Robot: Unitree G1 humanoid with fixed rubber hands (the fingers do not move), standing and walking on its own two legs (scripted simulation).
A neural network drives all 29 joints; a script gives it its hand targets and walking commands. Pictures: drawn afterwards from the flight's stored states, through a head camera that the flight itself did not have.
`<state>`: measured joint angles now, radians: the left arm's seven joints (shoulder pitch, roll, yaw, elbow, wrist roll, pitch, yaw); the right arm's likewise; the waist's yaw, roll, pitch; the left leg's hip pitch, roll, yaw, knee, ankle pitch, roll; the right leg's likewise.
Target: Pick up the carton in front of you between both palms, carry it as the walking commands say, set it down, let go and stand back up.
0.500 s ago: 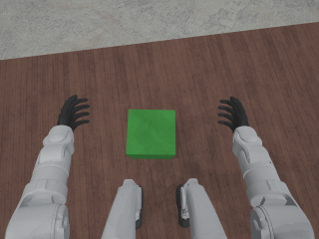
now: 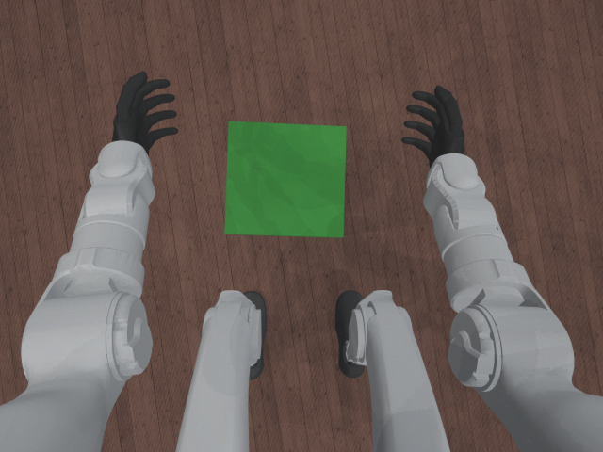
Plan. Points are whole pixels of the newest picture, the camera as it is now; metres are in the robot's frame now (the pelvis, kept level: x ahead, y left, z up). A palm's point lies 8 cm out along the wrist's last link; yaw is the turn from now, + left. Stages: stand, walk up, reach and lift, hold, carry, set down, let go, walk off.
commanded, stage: reach and lift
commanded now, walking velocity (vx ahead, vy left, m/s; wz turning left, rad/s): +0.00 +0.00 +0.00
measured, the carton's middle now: (285, 188) +0.46 +0.04 -0.45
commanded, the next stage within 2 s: none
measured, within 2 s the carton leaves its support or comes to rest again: leaves its support in 1.46 s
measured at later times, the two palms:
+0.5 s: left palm (184, 177) +0.46 +0.22 -0.34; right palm (391, 183) +0.46 -0.16 -0.35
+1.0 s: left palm (200, 179) +0.46 +0.20 -0.38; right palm (387, 181) +0.47 -0.16 -0.37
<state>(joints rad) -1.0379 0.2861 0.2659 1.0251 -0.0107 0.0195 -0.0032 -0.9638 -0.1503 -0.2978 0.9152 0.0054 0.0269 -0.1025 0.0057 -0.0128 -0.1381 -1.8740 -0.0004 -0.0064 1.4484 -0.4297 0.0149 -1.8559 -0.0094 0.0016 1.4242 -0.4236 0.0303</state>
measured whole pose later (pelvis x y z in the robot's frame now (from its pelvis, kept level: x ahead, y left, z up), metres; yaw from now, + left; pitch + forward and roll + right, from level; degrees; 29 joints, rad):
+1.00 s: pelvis -0.04 +0.00 -0.19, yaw -2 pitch +39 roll -2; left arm -1.29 0.38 0.00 1.18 -0.25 -0.05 0.08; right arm -1.29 -0.27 -0.04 1.17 0.30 -0.05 -0.16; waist 0.01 -0.05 0.23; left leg -2.31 0.02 -0.01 2.15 -0.54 0.02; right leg -2.30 0.03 0.01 2.12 -0.52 0.05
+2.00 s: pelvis -0.03 -0.02 -0.09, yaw +4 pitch +40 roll -1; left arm -0.97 0.09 0.36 0.80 0.15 0.29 0.02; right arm -0.95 0.06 -0.47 0.72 -0.15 0.27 -0.13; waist 0.02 -0.05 -0.15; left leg -2.02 -0.05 -0.05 1.82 -0.49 -0.03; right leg -2.00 0.10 0.04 1.83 -0.53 0.04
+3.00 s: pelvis +0.06 -0.02 +0.17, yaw +5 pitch +11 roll +0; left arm -0.30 -0.11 0.27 0.50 0.18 0.40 0.03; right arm -0.31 0.16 -0.31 0.49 -0.19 0.38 -0.06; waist 0.01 -0.02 -0.14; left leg -0.61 -0.03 -0.06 0.75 -0.32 -0.01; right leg -0.60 0.05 0.08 0.77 -0.36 0.00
